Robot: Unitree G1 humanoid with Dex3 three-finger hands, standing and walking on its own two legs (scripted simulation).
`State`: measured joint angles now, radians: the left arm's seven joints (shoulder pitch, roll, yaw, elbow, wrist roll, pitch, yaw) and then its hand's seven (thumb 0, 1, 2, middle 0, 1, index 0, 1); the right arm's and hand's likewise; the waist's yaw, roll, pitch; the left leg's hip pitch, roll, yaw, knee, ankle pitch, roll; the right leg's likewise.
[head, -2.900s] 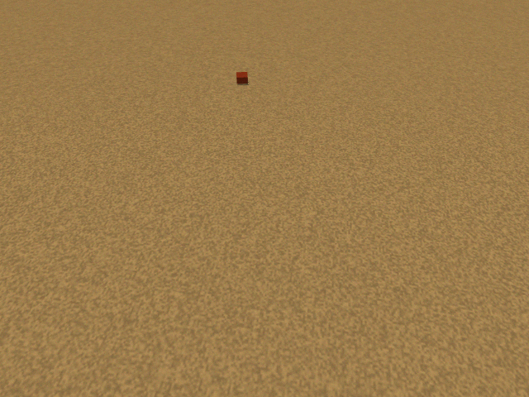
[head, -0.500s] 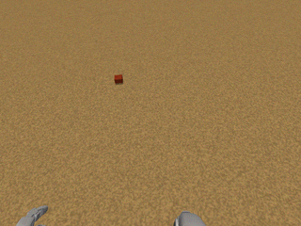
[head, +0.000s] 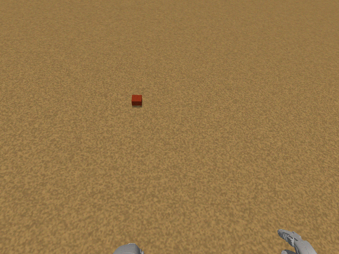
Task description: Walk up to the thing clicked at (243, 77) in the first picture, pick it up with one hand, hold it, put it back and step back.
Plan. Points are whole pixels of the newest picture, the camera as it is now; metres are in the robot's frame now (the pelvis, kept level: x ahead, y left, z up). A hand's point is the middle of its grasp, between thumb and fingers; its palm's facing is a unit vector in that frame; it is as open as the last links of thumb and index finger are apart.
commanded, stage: walk up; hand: left
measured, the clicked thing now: (136, 100) +1.31 +0.26 -0.73
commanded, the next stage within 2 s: none
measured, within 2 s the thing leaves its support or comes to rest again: neither
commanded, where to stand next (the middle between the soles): +0.94 +0.03 m, yaw -2 degrees
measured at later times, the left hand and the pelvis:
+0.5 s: hand (99, 158) +0.39 +0.23 -0.11, palm faces -0.08 -0.92 -0.38, open 7.4 cm; pelvis +0.25 -0.02 +0.00, yaw -2 degrees
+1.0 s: hand (80, 145) +0.46 +0.32 -0.15, palm faces -0.01 -0.93 -0.36, open 7.4 cm; pelvis +0.45 +0.04 +0.00, yaw -1 degrees
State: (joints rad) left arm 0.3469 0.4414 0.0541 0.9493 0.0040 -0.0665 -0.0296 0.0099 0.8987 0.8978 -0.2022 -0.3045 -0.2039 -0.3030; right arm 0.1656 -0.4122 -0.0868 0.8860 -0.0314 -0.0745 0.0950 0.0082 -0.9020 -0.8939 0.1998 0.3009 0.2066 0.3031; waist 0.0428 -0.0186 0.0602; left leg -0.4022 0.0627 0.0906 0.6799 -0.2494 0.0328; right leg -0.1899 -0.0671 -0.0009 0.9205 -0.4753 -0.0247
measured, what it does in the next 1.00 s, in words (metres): walks ahead: right foot, then left foot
